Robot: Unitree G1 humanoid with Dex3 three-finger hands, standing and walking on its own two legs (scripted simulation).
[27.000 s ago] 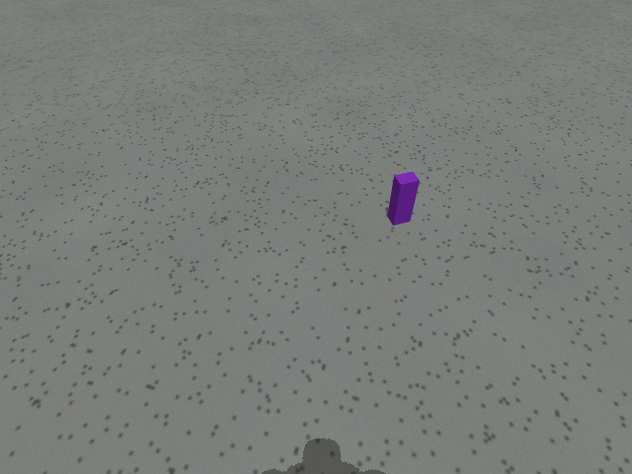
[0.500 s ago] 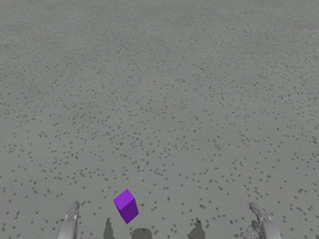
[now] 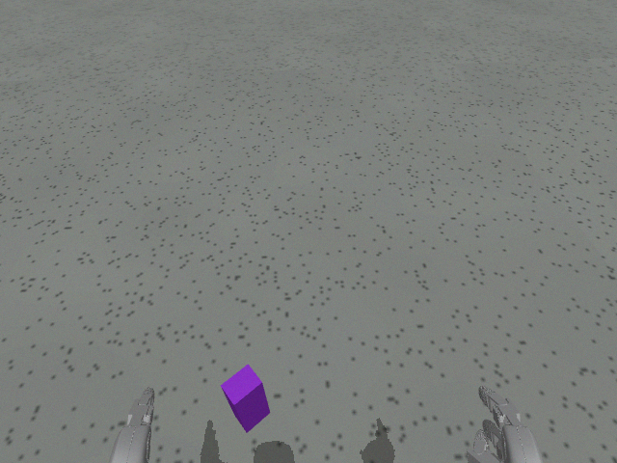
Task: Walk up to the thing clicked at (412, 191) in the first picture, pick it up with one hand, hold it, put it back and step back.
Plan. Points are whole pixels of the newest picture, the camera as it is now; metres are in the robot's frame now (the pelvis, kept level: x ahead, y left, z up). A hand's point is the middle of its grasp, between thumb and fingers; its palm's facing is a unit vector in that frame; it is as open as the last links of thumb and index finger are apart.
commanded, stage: home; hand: left
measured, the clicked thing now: (247, 400) +0.42 +0.19 -0.60
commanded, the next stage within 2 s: stand in 0.64 s
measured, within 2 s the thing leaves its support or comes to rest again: neither
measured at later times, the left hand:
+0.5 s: hand (183, 457) +0.17 +0.18 -0.05, palm faces +0.11 -0.96 -0.27, open 17.6 cm
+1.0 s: hand (182, 459) +0.17 +0.18 -0.05, palm faces +0.11 -0.96 -0.27, open 14.3 cm
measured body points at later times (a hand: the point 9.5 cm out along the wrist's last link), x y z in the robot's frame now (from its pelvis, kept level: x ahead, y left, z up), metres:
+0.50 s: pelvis +0.00 +0.00 +0.00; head +0.02 +0.00 +0.45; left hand +0.16 +0.23 -0.03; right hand +0.16 -0.24 -0.07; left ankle +0.01 +0.13 -0.69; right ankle +0.03 -0.13 -0.69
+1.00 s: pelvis +0.00 +0.00 +0.00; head +0.01 +0.00 +0.45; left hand +0.16 +0.23 -0.03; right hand +0.16 -0.24 -0.07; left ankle +0.01 +0.13 -0.69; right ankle +0.03 -0.13 -0.69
